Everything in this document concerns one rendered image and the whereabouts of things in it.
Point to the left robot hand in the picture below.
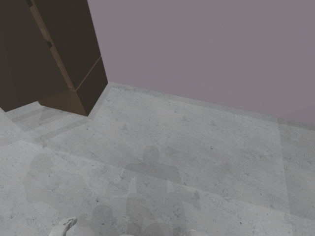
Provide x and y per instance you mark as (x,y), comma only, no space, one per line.
(63,226)

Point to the cupboard door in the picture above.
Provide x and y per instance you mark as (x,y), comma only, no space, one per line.
(28,70)

